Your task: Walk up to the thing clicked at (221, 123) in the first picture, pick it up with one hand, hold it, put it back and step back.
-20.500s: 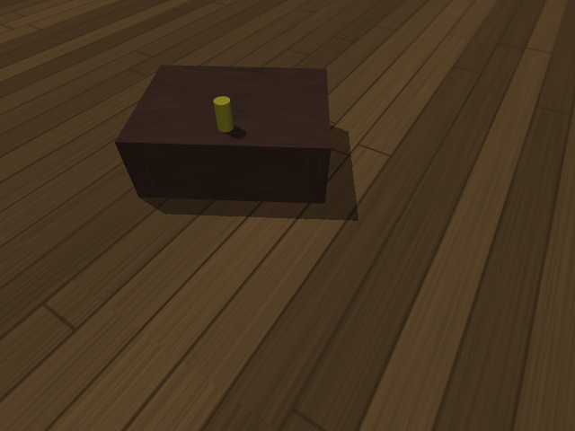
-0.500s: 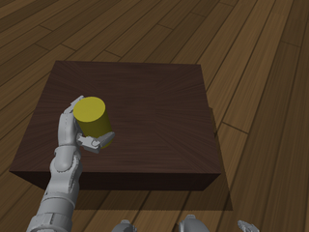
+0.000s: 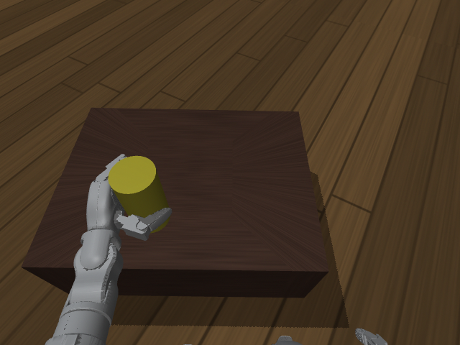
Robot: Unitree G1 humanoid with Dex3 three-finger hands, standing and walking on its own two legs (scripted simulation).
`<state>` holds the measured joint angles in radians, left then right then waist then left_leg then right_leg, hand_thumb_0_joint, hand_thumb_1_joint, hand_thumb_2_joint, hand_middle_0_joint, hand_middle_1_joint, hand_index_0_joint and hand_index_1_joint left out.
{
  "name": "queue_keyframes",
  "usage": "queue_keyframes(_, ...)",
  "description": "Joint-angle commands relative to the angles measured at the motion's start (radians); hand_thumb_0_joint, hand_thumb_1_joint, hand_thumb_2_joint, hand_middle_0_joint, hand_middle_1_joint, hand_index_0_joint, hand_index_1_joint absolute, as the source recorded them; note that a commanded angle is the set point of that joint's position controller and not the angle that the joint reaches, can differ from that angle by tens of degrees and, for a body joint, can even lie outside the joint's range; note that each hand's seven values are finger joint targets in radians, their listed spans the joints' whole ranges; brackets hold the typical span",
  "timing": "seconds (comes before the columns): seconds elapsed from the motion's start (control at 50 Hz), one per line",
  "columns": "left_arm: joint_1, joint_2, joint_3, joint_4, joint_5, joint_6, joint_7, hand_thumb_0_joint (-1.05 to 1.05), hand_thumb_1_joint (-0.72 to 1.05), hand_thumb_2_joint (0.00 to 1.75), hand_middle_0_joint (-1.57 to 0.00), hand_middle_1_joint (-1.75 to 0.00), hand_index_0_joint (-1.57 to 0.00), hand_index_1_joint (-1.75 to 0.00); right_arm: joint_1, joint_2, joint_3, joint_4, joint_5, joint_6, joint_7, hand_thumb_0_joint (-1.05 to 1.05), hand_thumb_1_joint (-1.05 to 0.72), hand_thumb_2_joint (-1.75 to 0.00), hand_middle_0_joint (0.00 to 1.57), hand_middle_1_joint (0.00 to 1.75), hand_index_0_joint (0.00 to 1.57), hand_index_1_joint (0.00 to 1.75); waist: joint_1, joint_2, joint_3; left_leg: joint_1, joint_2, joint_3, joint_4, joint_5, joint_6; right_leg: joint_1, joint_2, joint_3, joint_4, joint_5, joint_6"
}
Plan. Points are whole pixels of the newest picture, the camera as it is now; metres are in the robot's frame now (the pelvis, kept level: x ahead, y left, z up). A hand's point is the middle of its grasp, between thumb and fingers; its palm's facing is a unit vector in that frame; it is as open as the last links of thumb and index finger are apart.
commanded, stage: lift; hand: left
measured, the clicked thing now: (143, 197) +0.36 +0.16 +0.05
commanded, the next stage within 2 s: hold in 0.04 s
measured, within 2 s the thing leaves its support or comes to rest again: neither
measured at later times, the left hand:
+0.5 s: hand (142, 199) +0.35 +0.16 +0.06, palm faces +0.10 -0.99 -0.01, open 9.9 cm
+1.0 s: hand (137, 202) +0.34 +0.16 +0.07, palm faces +0.10 -1.00 -0.01, open 9.9 cm
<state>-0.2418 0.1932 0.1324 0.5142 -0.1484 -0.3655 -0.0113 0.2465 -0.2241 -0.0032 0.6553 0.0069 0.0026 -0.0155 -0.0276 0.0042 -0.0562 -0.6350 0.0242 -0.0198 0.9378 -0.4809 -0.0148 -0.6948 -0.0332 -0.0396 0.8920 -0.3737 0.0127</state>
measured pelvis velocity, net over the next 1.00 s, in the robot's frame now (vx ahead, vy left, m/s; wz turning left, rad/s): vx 0.00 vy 0.00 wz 0.00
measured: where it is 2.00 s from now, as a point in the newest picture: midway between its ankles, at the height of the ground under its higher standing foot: outside the picture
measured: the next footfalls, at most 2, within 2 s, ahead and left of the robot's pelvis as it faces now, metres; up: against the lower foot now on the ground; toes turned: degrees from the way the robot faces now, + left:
none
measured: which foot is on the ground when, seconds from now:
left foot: down 0.00-1.00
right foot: down 0.00-1.00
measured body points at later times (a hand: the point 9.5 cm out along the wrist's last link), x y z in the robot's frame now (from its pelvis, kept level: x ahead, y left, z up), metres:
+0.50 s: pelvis +0.00 +0.00 +0.01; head +0.05 +0.00 +0.46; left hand +0.34 +0.21 +0.07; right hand +0.13 -0.25 -0.10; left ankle -0.01 +0.13 -0.69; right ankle +0.04 -0.13 -0.69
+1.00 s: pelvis +0.00 +0.00 +0.02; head +0.04 +0.00 +0.46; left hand +0.33 +0.22 +0.07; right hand +0.13 -0.25 -0.09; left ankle -0.01 +0.13 -0.69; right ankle +0.04 -0.13 -0.69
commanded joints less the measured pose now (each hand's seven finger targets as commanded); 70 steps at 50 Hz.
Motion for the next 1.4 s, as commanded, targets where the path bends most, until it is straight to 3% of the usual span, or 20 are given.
queue_keyframes(0.0,-0.293,0.135,0.035,-0.253,-0.010,-0.079,-0.006,0.00,0.19,1.32,-1.29,-1.46,-1.31,-1.46,0.013,-0.135,-0.053,-0.101,-0.001,-0.041,-0.015,0.00,-0.91,-0.90,0.20,0.30,0.20,0.30,-0.010,0.008,-0.323,0.091,-0.019,0.006,-0.150,0.283,0.012,0.273,0.030,0.005,-0.114,0.255,-0.029)
queue_keyframes(0.16,-0.239,0.107,0.032,-0.185,-0.019,-0.071,-0.018,0.00,0.21,1.26,-1.31,-1.46,-1.34,-1.45,-0.019,-0.130,-0.047,-0.113,0.001,-0.047,-0.019,0.00,-0.91,-0.90,0.20,0.30,0.20,0.30,-0.015,-0.019,-0.287,0.091,-0.025,0.020,-0.167,0.254,0.020,0.303,0.027,0.013,-0.153,0.249,-0.020)
queue_keyframes(0.2,-0.294,0.160,0.067,-0.272,-0.017,-0.082,-0.011,0.00,0.21,1.26,-1.31,-1.45,-1.33,-1.44,-0.024,-0.132,-0.049,-0.118,0.003,-0.050,-0.021,0.00,-0.91,-0.90,0.20,0.30,0.20,0.30,-0.004,-0.010,-0.300,0.099,-0.030,0.024,-0.175,0.228,0.024,0.326,0.022,0.020,-0.169,0.233,-0.014)
queue_keyframes(0.22,-0.253,0.110,0.033,-0.207,-0.018,-0.074,-0.016,0.00,0.22,1.25,-1.30,-1.45,-1.32,-1.44,-0.027,-0.128,-0.046,-0.119,0.002,-0.050,-0.020,0.00,-0.91,-0.90,0.20,0.30,0.20,0.30,-0.014,-0.013,-0.281,0.100,-0.028,0.023,-0.182,0.232,0.021,0.312,0.026,0.015,-0.166,0.232,-0.017)
queue_keyframes(0.42,-0.262,0.139,0.058,-0.254,-0.026,-0.077,-0.016,0.00,0.19,1.27,-1.32,-1.47,-1.34,-1.46,-0.025,-0.135,-0.049,-0.109,0.004,-0.059,-0.021,0.00,-0.91,-0.90,0.20,0.30,0.20,0.30,-0.004,-0.003,-0.279,0.138,-0.024,0.018,-0.204,0.259,0.017,0.337,0.031,0.010,-0.179,0.247,-0.020)
queue_keyframes(0.46,-0.228,0.103,0.023,-0.207,-0.017,-0.066,-0.021,0.00,0.22,1.28,-1.32,-1.47,-1.34,-1.46,-0.034,-0.128,-0.045,-0.114,0.003,-0.059,-0.022,0.00,-0.91,-0.90,0.20,0.30,0.20,0.30,-0.012,-0.020,-0.254,0.125,-0.023,0.018,-0.210,0.243,0.018,0.325,0.030,0.009,-0.187,0.230,-0.018)
queue_keyframes(0.54,-0.263,0.144,0.050,-0.276,-0.019,-0.072,-0.022,0.00,0.24,1.28,-1.33,-1.48,-1.35,-1.47,-0.034,-0.136,-0.050,-0.116,0.008,-0.058,-0.021,0.00,-0.91,-0.90,0.20,0.30,0.20,0.30,0.001,0.016,-0.262,0.155,-0.022,0.014,-0.228,0.261,0.013,0.333,0.032,0.004,-0.184,0.237,-0.024)
queue_keyframes(0.72,-0.180,0.097,0.033,-0.188,-0.031,-0.054,-0.037,0.00,0.20,1.28,-1.31,-1.47,-1.34,-1.46,-0.037,-0.132,-0.046,-0.114,0.009,-0.065,-0.020,0.00,-0.91,-0.90,0.20,0.30,0.20,0.30,-0.007,-0.024,-0.222,0.150,-0.022,0.017,-0.233,0.271,0.016,0.337,0.033,0.004,-0.199,0.250,-0.021)
queue_keyframes(0.82,-0.245,0.150,0.059,-0.323,-0.031,-0.077,-0.040,0.00,0.24,1.28,-1.32,-1.47,-1.35,-1.46,-0.041,-0.134,-0.050,-0.117,0.008,-0.070,-0.022,0.00,-0.91,-0.90,0.20,0.30,0.20,0.30,0.008,0.018,-0.273,0.189,-0.025,0.016,-0.240,0.264,0.014,0.360,0.031,0.005,-0.201,0.240,-0.022)
queue_keyframes(0.86,-0.229,0.105,0.022,-0.295,-0.034,-0.073,-0.039,0.00,0.20,1.27,-1.30,-1.46,-1.32,-1.45,-0.034,-0.125,-0.043,-0.116,0.007,-0.071,-0.023,0.00,-0.91,-0.90,0.20,0.30,0.20,0.30,-0.004,0.002,-0.269,0.186,-0.025,0.015,-0.233,0.290,0.014,0.365,0.032,0.005,-0.197,0.267,-0.021)
queue_keyframes(0.88,-0.238,0.128,0.046,-0.330,-0.038,-0.074,-0.034,0.00,0.22,1.27,-1.31,-1.46,-1.33,-1.45,-0.031,-0.129,-0.046,-0.110,0.008,-0.074,-0.023,0.00,-0.91,-0.90,0.20,0.30,0.20,0.30,0.003,0.014,-0.275,0.189,-0.024,0.014,-0.236,0.289,0.014,0.366,0.032,0.005,-0.197,0.265,-0.022)
queue_keyframes(0.9,-0.166,0.088,0.023,-0.214,-0.032,-0.059,-0.035,0.00,0.19,1.27,-1.30,-1.47,-1.33,-1.46,-0.032,-0.132,-0.046,-0.107,0.008,-0.074,-0.024,0.00,-0.92,-0.90,0.20,0.30,0.20,0.30,-0.008,-0.009,-0.231,0.176,-0.021,0.013,-0.235,0.299,0.011,0.342,0.034,0.002,-0.193,0.267,-0.024)
queue_keyframes(0.96,-0.286,0.159,0.057,-0.347,-0.024,-0.075,-0.030,0.00,0.20,1.26,-1.29,-1.44,-1.31,-1.43,-0.030,-0.138,-0.053,-0.109,0.007,-0.071,-0.023,0.00,-0.90,-0.90,0.20,0.30,0.20,0.30,0.006,0.050,-0.257,0.198,-0.018,0.009,-0.243,0.299,0.005,0.332,0.035,-0.001,-0.195,0.256,-0.028)
queue_keyframes(0.98,-0.228,0.123,0.030,-0.285,-0.022,-0.070,-0.032,0.00,0.20,1.26,-1.29,-1.45,-1.32,-1.44,-0.026,-0.134,-0.051,-0.106,0.006,-0.070,-0.025,0.00,-0.91,-0.90,0.20,0.30,0.20,0.30,-0.005,0.024,-0.241,0.199,-0.019,0.009,-0.242,0.286,0.008,0.332,0.036,-0.003,-0.196,0.247,-0.027)
queue_keyframes(1.06,-0.196,0.125,0.055,-0.251,-0.030,-0.065,-0.032,0.00,0.19,1.28,-1.30,-1.47,-1.33,-1.46,-0.032,-0.130,-0.049,-0.104,0.007,-0.073,-0.024,0.00,-0.91,-0.90,0.20,0.30,0.20,0.30,0.002,-0.007,-0.245,0.175,-0.022,0.010,-0.242,0.278,0.014,0.349,0.032,0.001,-0.200,0.251,-0.022)
queue_keyframes(1.1,-0.250,0.133,0.045,-0.329,-0.034,-0.067,-0.036,0.00,0.22,1.28,-1.30,-1.46,-1.32,-1.45,-0.027,-0.135,-0.051,-0.108,0.008,-0.072,-0.024,0.00,-0.90,-0.90,0.20,0.30,0.20,0.30,0.004,0.020,-0.272,0.197,-0.021,0.012,-0.242,0.293,0.011,0.357,0.034,0.000,-0.200,0.260,-0.024)
queue_keyframes(1.12,-0.187,0.101,0.033,-0.219,-0.029,-0.052,-0.037,0.00,0.20,1.28,-1.29,-1.46,-1.32,-1.45,-0.025,-0.134,-0.049,-0.104,0.006,-0.071,-0.023,0.00,-0.91,-0.90,0.20,0.30,0.20,0.30,-0.004,-0.017,-0.241,0.179,-0.018,0.009,-0.241,0.299,0.010,0.350,0.036,-0.004,-0.200,0.261,-0.024)
queue_keyframes(1.24,-0.234,0.125,0.041,-0.302,-0.028,-0.070,-0.039,0.00,0.23,1.27,-1.30,-1.46,-1.33,-1.45,-0.031,-0.133,-0.052,-0.110,0.006,-0.076,-0.020,0.00,-0.91,-0.90,0.20,0.30,0.20,0.30,0.007,0.018,-0.242,0.175,-0.021,0.008,-0.250,0.248,0.011,0.336,0.034,-0.004,-0.202,0.212,-0.026)
queue_keyframes(1.34,-0.235,0.112,0.025,-0.298,-0.031,-0.066,-0.035,0.00,0.22,1.27,-1.30,-1.46,-1.32,-1.45,-0.025,-0.135,-0.051,-0.107,0.007,-0.083,-0.019,0.00,-0.91,-0.90,0.20,0.30,0.20,0.30,-0.003,0.016,-0.271,0.199,-0.017,0.003,-0.241,0.318,0.003,0.347,0.036,-0.005,-0.190,0.268,-0.028)
queue_keyframes(1.38,-0.240,0.143,0.056,-0.307,-0.030,-0.066,-0.033,0.00,0.19,1.27,-1.30,-1.46,-1.32,-1.45,-0.026,-0.132,-0.052,-0.106,0.008,-0.080,-0.020,0.00,-0.91,-0.90,0.20,0.30,0.20,0.30,0.004,0.000,-0.237,0.162,-0.022,0.009,-0.240,0.275,0.014,0.352,0.030,0.000,-0.203,0.249,-0.021)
